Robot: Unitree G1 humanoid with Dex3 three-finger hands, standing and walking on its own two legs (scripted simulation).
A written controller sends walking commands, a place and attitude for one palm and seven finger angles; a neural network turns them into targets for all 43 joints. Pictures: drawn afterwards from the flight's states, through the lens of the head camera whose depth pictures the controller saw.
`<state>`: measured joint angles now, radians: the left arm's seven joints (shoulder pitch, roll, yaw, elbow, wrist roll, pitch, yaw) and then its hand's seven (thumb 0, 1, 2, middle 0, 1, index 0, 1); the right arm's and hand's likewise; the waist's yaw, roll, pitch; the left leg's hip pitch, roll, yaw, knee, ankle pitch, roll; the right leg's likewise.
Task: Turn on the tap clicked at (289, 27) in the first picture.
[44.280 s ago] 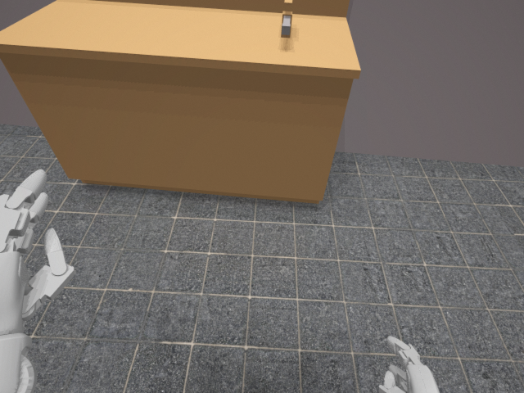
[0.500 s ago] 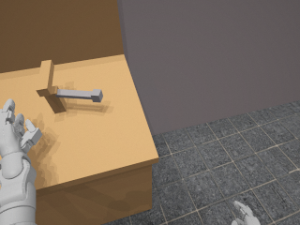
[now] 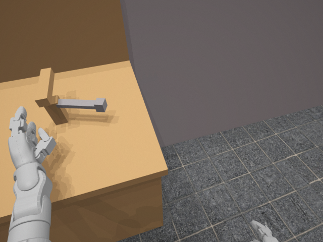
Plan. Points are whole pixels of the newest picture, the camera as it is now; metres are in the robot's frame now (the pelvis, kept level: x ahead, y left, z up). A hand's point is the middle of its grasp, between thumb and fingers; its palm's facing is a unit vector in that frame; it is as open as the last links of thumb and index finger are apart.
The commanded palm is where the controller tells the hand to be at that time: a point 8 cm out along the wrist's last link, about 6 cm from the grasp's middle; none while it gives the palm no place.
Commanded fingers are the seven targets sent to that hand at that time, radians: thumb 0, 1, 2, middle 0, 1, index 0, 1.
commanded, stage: push the lever round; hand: left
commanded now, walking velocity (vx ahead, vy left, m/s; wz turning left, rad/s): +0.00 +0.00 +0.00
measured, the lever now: (100, 104) +0.44 +0.20 +0.10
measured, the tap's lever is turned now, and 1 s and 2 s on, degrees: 69 69 72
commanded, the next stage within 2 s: none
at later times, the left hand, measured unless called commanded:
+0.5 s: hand (67, 134) +0.34 +0.26 +0.10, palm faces +0.65 -0.76 -0.05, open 7.8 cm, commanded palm +0.29 +0.29 +0.10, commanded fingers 0.00 0.90 0.90 -0.15 -0.15 -0.15 -0.15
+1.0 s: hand (79, 130) +0.35 +0.23 +0.10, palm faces +0.75 -0.66 -0.05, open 8.0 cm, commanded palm +0.31 +0.25 +0.10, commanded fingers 0.00 0.90 0.90 -0.15 -0.15 -0.15 -0.15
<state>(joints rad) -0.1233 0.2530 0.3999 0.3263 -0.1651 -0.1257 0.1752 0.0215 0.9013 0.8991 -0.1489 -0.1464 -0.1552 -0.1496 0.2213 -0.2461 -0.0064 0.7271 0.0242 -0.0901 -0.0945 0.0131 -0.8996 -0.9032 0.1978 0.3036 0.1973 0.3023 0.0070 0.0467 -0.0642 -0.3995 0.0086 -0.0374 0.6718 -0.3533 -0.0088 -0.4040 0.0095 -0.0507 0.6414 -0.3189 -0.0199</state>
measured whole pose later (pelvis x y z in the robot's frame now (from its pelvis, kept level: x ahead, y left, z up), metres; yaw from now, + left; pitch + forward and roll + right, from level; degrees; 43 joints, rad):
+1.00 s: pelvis -0.01 +0.00 +0.00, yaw +1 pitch +4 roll -1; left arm -0.31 0.05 0.22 0.38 0.00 -0.02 0.67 0.02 0.90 0.90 -0.15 -0.15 -0.10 -0.13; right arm 0.13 -0.21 -0.01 0.76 -0.03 0.03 -0.07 0.01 -0.90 -0.90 0.20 0.30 0.20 0.30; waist 0.01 0.04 -0.06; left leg -0.39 0.00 -0.05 0.68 -0.35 -0.01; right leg -0.39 0.00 -0.07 0.64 -0.32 -0.02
